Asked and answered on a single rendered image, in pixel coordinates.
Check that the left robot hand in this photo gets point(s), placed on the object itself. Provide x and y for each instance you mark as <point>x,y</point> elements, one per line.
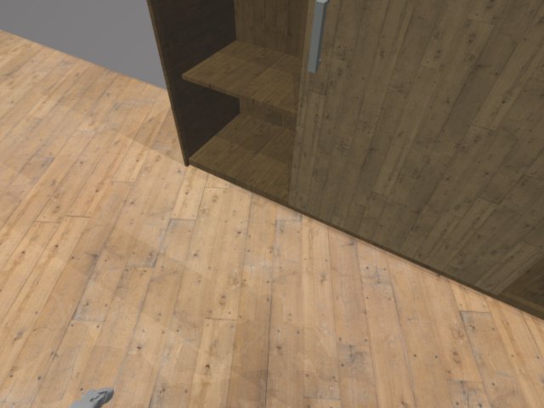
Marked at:
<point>94,398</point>

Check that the wardrobe door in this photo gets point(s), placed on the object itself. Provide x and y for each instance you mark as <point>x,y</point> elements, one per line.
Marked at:
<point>423,131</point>
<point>530,285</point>

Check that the handle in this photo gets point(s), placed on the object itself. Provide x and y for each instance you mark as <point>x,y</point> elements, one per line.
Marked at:
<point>317,34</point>

